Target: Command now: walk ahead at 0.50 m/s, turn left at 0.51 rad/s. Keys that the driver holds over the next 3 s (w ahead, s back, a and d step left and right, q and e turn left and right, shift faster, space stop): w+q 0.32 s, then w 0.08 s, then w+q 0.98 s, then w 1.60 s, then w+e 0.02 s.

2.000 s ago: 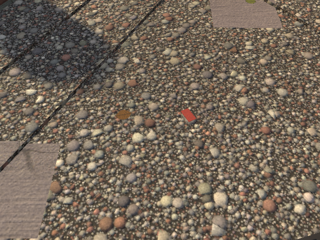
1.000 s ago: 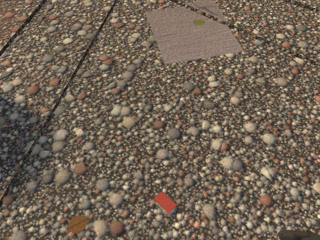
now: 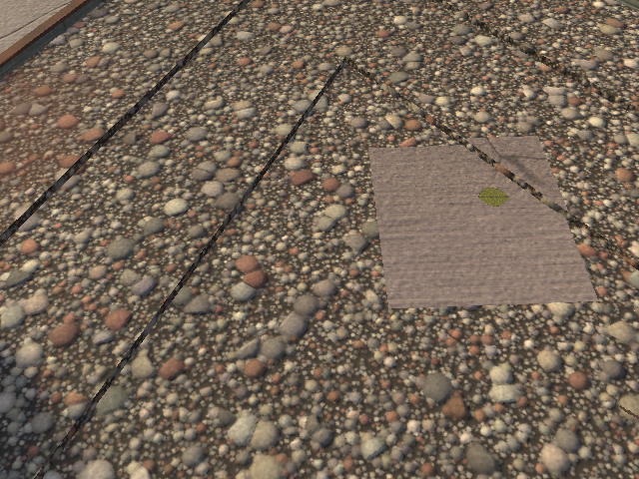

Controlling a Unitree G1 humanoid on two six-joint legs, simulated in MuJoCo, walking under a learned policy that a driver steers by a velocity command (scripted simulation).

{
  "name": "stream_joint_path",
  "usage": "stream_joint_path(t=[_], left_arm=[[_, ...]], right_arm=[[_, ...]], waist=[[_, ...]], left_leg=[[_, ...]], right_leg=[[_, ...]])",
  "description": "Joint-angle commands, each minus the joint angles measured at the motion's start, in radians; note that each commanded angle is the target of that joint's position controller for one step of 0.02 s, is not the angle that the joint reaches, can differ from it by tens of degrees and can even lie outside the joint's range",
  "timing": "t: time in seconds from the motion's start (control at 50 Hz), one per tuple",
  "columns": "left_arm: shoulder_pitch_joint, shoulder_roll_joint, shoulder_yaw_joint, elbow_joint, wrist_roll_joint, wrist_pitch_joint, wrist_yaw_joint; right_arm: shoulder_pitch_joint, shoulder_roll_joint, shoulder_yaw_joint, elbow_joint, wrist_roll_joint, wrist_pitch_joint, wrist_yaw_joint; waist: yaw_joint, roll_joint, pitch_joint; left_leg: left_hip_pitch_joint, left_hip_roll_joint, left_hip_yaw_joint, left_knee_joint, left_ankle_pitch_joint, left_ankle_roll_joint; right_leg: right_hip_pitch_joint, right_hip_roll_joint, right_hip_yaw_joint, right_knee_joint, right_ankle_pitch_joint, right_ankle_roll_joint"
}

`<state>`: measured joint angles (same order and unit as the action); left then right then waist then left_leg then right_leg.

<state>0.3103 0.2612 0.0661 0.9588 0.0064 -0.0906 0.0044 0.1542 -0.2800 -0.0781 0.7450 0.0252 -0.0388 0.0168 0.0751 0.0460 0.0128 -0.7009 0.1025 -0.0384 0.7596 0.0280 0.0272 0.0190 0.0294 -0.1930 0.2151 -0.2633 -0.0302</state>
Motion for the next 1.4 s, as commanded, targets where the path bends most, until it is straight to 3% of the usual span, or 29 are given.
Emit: stream_joint_path(t=[0.02, 0.1, 0.14, 0.16, 0.18, 0.2, 0.22, 0.24, 0.28, 0.34, 0.44, 0.54, 0.62, 0.64, 0.66, 0.68, 0.7, 0.72, 0.78, 1.06, 1.12, 1.16, 1.18, 1.2, 1.22, 1.24, 1.28, 1.32, 1.4], left_arm=[[-0.02, 0.169, 0.033, -0.047, -0.012, 0.0, 0.009], [-0.013, 0.213, 0.045, -0.044, -0.023, 0.031, 0.019], [-0.03, 0.237, 0.052, -0.053, -0.025, 0.047, 0.03], [-0.043, 0.227, 0.047, -0.066, -0.022, 0.045, 0.033], [0.038, 0.089, 0.005, -0.112, 0.021, 0.023, 0.016], [0.007, 0.102, -0.007, -0.143, -0.004, -0.026, -0.005], [-0.126, 0.168, 0.014, -0.172, -0.046, -0.053, -0.018], [-0.161, 0.158, 0.009, -0.189, -0.05, -0.065, -0.018], [-0.133, 0.159, 0.021, -0.168, -0.014, -0.052, -0.006], [-0.108, 0.125, 0.02, -0.177, 0.002, -0.014, -0.006], [-0.296, 0.069, -0.008, -0.229, 0.005, -0.012, -0.011], [-0.375, 0.124, 0.006, -0.272, -0.014, -0.025, -0.025], [-0.191, 0.175, 0.035, -0.228, -0.008, -0.045, -0.026], [-0.046, 0.224, 0.05, -0.21, 0.007, -0.049, -0.019], [0.055, 0.31, 0.073, -0.178, 0.016, -0.035, -0.018], [0.045, 0.228, 0.055, -0.184, -0.007, -0.031, -0.025], [-0.004, 0.163, 0.037, -0.2, -0.01, -0.027, -0.022], [-0.061, 0.141, 0.027, -0.209, -0.001, -0.02, -0.02], [-0.123, 0.099, 0.014, -0.193, 0.008, -0.02, -0.013], [-0.015, 0.21, 0.048, -0.12, -0.02, 0.012, 0.001], [-0.027, 0.251, 0.06, -0.122, -0.036, 0.031, 0.007], [-0.053, 0.257, 0.06, -0.13, -0.044, 0.044, 0.015], [-0.041, 0.212, 0.042, -0.144, -0.02, 0.039, 0.017], [0.037, 0.064, -0.005, -0.208, 0.017, 0.012, 0.002], [-0.063, 0.142, 0.003, -0.22, -0.018, -0.028, -0.012], [-0.155, 0.186, 0.015, -0.252, -0.053, -0.047, -0.019], [-0.15, 0.174, 0.014, -0.237, -0.015, -0.055, -0.008], [-0.114, 0.18, 0.023, -0.232, -0.002, -0.031, -0.01], [-0.185, 0.122, 0.007, -0.257, 0.013, -0.004, -0.009]], right_arm=[[-0.126, -0.011, 0.01, -0.109, 0.0, -0.01, 0.025], [-0.129, -0.052, -0.007, -0.149, -0.001, -0.004, 0.046], [0.056, -0.117, -0.043, -0.111, 0.001, 0.001, 0.043], [0.226, -0.179, -0.077, -0.066, 0.001, 0.008, 0.025], [0.262, -0.289, -0.097, -0.052, 0.005, 0.011, 0.005], [0.28, -0.265, -0.08, -0.084, -0.003, -0.003, 0.008], [0.263, -0.198, -0.061, -0.075, -0.014, -0.013, 0.01], [0.201, -0.168, -0.052, -0.077, -0.009, -0.021, 0.01], [0.079, -0.116, -0.033, -0.101, -0.013, -0.026, 0.006], [0.06, -0.121, -0.03, -0.107, -0.015, -0.031, -0.007], [0.135, -0.149, -0.037, -0.07, -0.01, -0.029, -0.028], [0.193, -0.154, -0.04, -0.035, 0.001, -0.022, -0.03], [0.174, -0.115, -0.029, -0.041, -0.009, -0.01, -0.037], [0.177, -0.06, -0.007, -0.057, -0.019, -0.012, -0.033], [0.309, -0.003, 0.009, -0.084, 0.011, -0.023, -0.033], [0.307, -0.098, -0.005, -0.067, 0.022, -0.024, -0.037], [0.213, -0.159, -0.023, -0.075, 0.018, -0.019, -0.038], [0.161, -0.155, -0.024, -0.084, 0.006, -0.013, -0.041], [0.146, -0.107, -0.027, -0.094, 0.005, 0.001, -0.029], [-0.147, -0.036, 0.004, -0.209, 0.003, 0.004, 0.03], [-0.105, -0.08, -0.017, -0.219, -0.004, 0.011, 0.038], [0.138, -0.157, -0.063, -0.157, -0.003, 0.018, 0.028], [0.305, -0.231, -0.096, -0.112, 0.001, 0.028, 0.006], [0.253, -0.341, -0.102, -0.122, 0.007, 0.018, 0.0], [0.285, -0.26, -0.077, -0.152, -0.001, 0.0, 0.007], [0.253, -0.207, -0.059, -0.135, -0.01, -0.015, 0.012], [0.124, -0.155, -0.04, -0.146, -0.009, -0.023, 0.01], [0.067, -0.133, -0.028, -0.166, -0.023, -0.026, 0.002], [0.102, -0.165, -0.035, -0.14, -0.017, -0.03, -0.023]], waist=[[0.005, -0.08, 0.069], [-0.042, -0.128, 0.028], [-0.156, -0.144, -0.076], [-0.244, -0.092, -0.158], [-0.164, 0.17, -0.243], [-0.172, 0.155, -0.407], [-0.213, 0.062, -0.303], [-0.175, 0.01, -0.185], [-0.086, -0.046, -0.079], [-0.044, -0.017, -0.058], [-0.117, 0.017, -0.015], [-0.139, 0.041, 0.005], [-0.034, 0.068, -0.068], [0.027, -0.022, -0.194], [-0.02, -0.345, -0.321], [-0.004, -0.307, -0.282], [0.016, -0.211, -0.161], [-0.002, -0.145, -0.096], [-0.054, -0.169, -0.018], [0.018, -0.098, 0.08], [-0.042, -0.14, 0.026], [-0.187, -0.128, -0.107], [-0.256, -0.031, -0.194], [-0.115, 0.237, -0.257], [-0.194, 0.12, -0.372], [-0.2, 0.069, -0.227], [-0.109, -0.027, -0.095], [-0.056, 0.001, -0.07], [-0.065, -0.006, -0.03]], left_leg=[[-0.009, -0.006, 0.047, -0.093, 0.024, 0.018], [0.1, -0.088, 0.138, -0.134, -0.151, 0.077], [0.357, -0.159, 0.167, -0.173, -0.19, 0.128], [0.649, -0.148, 0.091, -0.236, -0.138, 0.172], [1.036, 0.112, -0.359, -0.234, -0.121, 0.314], [1.177, 0.256, -0.799, -0.412, -0.273, 0.449], [1.111, 0.213, -0.664, -0.452, -0.244, 0.374], [0.957, 0.17, -0.52, -0.457, -0.166, 0.331], [0.68, 0.094, -0.348, -0.487, 0.019, 0.28], [0.514, 0.059, -0.266, -0.535, 0.1, 0.279], [0.417, -0.018, -0.148, -0.543, 0.001, 0.209], [0.513, 0.044, -0.275, -0.467, -0.168, 0.185], [0.525, 0.0, -0.318, -0.258, -0.089, 0.128], [0.418, -0.065, -0.244, 0.003, -0.18, 0.09], [0.064, -0.203, -0.109, 0.34, -0.565, 0.016], [-0.079, -0.138, -0.143, 0.5, -0.608, 0.005], [-0.117, -0.1, -0.138, 0.546, -0.517, 0.003], [-0.086, -0.062, -0.107, 0.537, -0.442, 0.0], [0.018, 0.005, -0.089, 0.438, -0.338, -0.001], [0.006, -0.007, 0.058, -0.091, -0.05, 0.009], [0.143, -0.083, 0.128, -0.122, -0.195, 0.064], [0.482, -0.166, 0.159, -0.207, -0.169, 0.127], [0.797, -0.085, -0.006, -0.228, -0.158, 0.179], [1.082, 0.169, -0.571, -0.312, -0.309, 0.351], [1.115, 0.232, -0.783, -0.451, -0.435, 0.39], [1.022, 0.205, -0.639, -0.473, -0.36, 0.34], [0.738, 0.121, -0.428, -0.483, -0.161, 0.279], [0.592, 0.084, -0.357, -0.523, -0.028, 0.271], [0.485, 0.034, -0.238, -0.546, 0.083, 0.261]], right_leg=[[0.007, -0.294, 0.053, -0.057, 0.455, -0.116], [0.115, -0.316, -0.005, 0.116, 0.9, -0.081], [0.075, -0.298, -0.026, 0.391, 1.079, -0.056], [-0.104, -0.258, -0.033, 0.644, 0.905, -0.019], [-0.552, -0.104, -0.011, 1.014, 0.015, 0.036], [-0.761, 0.018, 0.225, 1.209, -0.351, 0.043], [-0.855, -0.045, 0.29, 1.212, -0.258, 0.02], [-0.847, -0.087, 0.281, 1.125, -0.165, 0.006], [-0.705, -0.146, 0.275, 0.97, -0.082, 0.027], [-0.617, -0.15, 0.25, 0.845, -0.026, 0.073], [-0.534, -0.096, 0.219, 0.459, 0.321, 0.095], [-0.508, -0.064, 0.269, 0.3, 0.324, 0.069], [-0.25, -0.056, 0.249, 0.232, 0.198, 0.003], [-0.01, -0.199, 0.382, 0.245, 0.155, -0.054], [0.314, -0.424, 0.827, 0.148, -0.095, -0.213], [0.303, -0.452, 0.974, 0.075, -0.34, -0.217], [0.192, -0.416, 0.834, 0.058, -0.336, -0.173], [0.075, -0.377, 0.7, 0.05, -0.207, -0.144], [-0.117, -0.291, 0.46, -0.018, 0.025, -0.124], [0.029, -0.311, 0.056, -0.051, 0.374, -0.114], [0.087, -0.32, 0.001, 0.107, 0.803, -0.086], [0.007, -0.282, -0.044, 0.441, 0.95, -0.047], [-0.243, -0.242, -0.04, 0.741, 0.644, -0.001], [-0.696, -0.038, 0.046, 1.079, -0.297, 0.052], [-0.806, -0.025, 0.27, 1.183, -0.336, 0.041], [-0.882, -0.068, 0.272, 1.164, -0.23, 0.022], [-0.767, -0.138, 0.271, 0.989, -0.091, 0.022], [-0.66, -0.156, 0.274, 0.914, -0.039, 0.043], [-0.65, -0.127, 0.237, 0.702, 0.12, 0.1]])
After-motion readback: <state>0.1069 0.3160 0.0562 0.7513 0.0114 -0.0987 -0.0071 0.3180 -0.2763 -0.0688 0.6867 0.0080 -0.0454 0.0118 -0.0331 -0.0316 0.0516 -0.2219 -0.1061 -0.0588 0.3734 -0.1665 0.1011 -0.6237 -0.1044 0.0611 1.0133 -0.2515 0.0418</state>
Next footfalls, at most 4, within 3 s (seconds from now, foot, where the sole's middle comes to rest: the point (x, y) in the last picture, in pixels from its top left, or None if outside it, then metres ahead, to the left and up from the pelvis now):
0.16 left None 0.26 0.13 -0.78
0.64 right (374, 439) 0.57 -0.02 -0.78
1.18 left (212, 384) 0.67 0.34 -0.78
1.62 right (208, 251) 1.04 0.42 -0.75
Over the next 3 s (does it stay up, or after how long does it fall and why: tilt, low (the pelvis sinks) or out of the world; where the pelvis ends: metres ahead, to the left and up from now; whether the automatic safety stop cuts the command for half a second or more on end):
stays up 1.23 0.86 0.04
